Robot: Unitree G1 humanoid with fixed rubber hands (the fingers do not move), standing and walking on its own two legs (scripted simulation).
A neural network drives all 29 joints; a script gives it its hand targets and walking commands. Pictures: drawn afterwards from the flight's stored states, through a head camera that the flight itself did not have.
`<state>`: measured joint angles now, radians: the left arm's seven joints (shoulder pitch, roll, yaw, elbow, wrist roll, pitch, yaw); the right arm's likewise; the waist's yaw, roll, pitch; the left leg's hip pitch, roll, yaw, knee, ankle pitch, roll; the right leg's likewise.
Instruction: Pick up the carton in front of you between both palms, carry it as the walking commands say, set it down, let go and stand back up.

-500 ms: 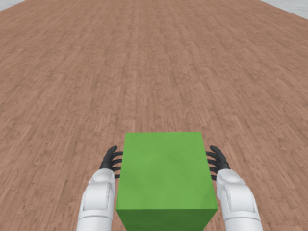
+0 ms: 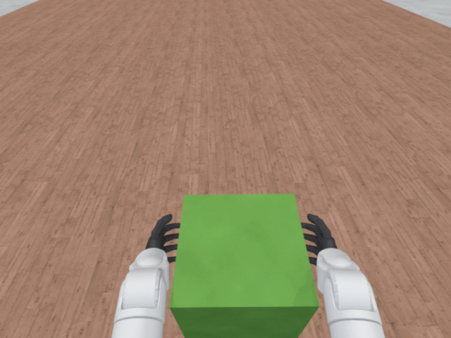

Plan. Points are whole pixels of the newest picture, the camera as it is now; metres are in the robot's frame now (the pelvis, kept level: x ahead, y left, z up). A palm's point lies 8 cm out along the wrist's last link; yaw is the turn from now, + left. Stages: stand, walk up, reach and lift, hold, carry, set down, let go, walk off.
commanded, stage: carry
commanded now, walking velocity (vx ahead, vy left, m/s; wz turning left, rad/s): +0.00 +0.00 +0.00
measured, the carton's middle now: (239, 273) +0.29 +0.00 -0.04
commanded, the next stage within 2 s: hold in 0.16 s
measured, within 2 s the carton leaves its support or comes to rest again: neither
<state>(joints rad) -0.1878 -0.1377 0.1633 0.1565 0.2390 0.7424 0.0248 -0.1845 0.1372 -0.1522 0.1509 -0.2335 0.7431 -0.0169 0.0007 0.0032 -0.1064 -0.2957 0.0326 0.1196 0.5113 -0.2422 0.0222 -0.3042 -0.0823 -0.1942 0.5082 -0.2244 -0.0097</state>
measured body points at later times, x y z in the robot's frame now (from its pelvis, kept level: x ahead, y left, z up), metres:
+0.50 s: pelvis -0.02 +0.00 +0.01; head -0.06 +0.00 +0.45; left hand +0.28 +0.15 +0.04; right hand +0.28 -0.16 +0.04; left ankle +0.02 +0.11 -0.74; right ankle +0.03 -0.12 -0.74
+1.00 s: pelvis -0.01 -0.01 +0.00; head -0.07 -0.01 +0.45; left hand +0.29 +0.15 +0.05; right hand +0.29 -0.15 +0.05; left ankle +0.02 +0.11 -0.74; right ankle +0.03 -0.11 -0.74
